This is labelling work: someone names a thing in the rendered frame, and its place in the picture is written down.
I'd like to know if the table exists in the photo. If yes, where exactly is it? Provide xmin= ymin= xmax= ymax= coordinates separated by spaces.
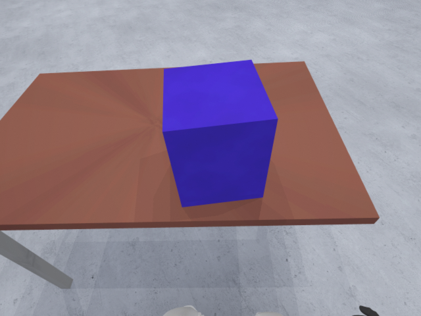
xmin=0 ymin=61 xmax=380 ymax=289

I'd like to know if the carton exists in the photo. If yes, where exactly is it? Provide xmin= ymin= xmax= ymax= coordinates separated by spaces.
xmin=162 ymin=60 xmax=278 ymax=207

